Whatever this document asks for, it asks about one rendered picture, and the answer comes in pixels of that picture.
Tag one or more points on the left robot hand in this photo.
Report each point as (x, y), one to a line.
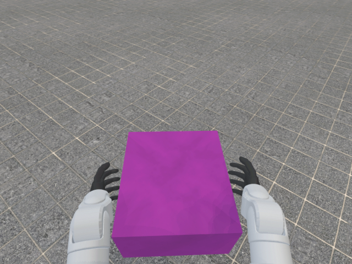
(100, 182)

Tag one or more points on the left robot forearm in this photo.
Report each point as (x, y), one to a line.
(89, 235)

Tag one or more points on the carton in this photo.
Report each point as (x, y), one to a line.
(175, 196)

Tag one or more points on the right robot hand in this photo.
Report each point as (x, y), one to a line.
(249, 176)

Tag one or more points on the right robot forearm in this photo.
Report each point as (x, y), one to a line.
(266, 227)

